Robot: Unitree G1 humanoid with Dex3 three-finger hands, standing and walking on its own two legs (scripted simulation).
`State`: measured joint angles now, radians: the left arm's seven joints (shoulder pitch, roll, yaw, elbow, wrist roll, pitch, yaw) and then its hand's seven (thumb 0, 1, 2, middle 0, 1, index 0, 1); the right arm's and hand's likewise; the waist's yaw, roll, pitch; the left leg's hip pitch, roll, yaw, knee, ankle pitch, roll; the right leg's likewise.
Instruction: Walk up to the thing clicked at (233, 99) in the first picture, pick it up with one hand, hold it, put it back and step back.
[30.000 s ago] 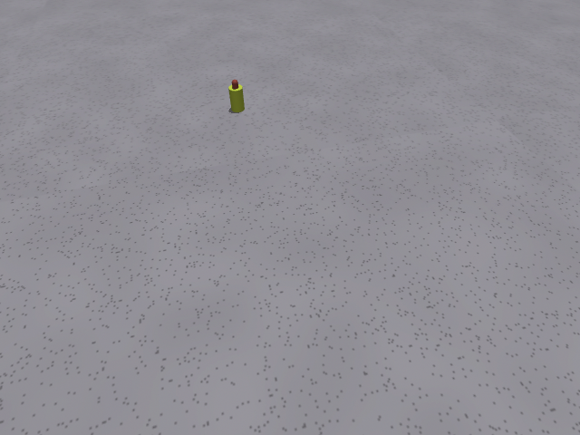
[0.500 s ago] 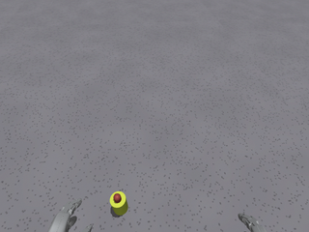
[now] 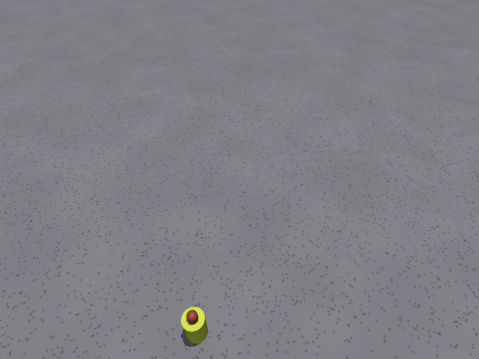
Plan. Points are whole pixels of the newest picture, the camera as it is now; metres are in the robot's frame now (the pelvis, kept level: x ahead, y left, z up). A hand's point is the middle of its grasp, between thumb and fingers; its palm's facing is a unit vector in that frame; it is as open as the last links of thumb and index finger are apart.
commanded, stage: stand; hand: left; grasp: from the side
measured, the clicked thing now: (194, 323) +0.40 +0.19 -0.67
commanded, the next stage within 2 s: step back in 1.60 s
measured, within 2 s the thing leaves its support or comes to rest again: neither
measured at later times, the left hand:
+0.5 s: hand out of the picture +0.05 +0.24 -0.15, palm faces -0.01 -0.94 -0.34, open 7.4 cm
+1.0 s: hand out of the picture +0.08 +0.24 -0.15, palm faces -0.02 -0.94 -0.33, open 7.4 cm
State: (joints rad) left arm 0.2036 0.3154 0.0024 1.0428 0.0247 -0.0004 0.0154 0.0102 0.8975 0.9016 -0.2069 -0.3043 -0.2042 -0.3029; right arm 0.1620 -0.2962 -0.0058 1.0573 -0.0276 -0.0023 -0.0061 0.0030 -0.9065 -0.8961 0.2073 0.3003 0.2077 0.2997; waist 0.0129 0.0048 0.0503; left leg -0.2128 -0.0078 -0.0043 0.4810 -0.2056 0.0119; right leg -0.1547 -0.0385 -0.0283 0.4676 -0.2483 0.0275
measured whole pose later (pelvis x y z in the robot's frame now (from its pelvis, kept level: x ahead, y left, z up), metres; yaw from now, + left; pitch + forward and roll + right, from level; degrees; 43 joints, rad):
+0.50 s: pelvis +0.00 -0.01 +0.01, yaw +0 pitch -4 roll +0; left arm 0.15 0.33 0.00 1.16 0.02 -0.01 0.01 0.01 0.90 0.90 -0.21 -0.30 -0.20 -0.30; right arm 0.14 -0.33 -0.01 1.15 -0.02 0.00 0.00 0.00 -0.91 -0.90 0.21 0.30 0.21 0.30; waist 0.00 0.01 0.06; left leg -0.16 0.00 -0.01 0.37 -0.14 0.00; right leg -0.10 -0.03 -0.04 0.36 -0.19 0.02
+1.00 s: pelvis +0.01 -0.01 +0.01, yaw +0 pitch -3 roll +0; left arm 0.11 0.33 0.01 1.16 0.01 -0.01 0.00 0.01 0.90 0.90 -0.21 -0.30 -0.20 -0.30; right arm 0.12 -0.33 0.00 1.16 -0.02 -0.01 0.00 0.00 -0.91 -0.90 0.21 0.30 0.21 0.30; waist 0.00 0.01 0.05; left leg -0.14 0.00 0.00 0.34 -0.15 0.00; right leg -0.08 -0.03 -0.03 0.32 -0.19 0.02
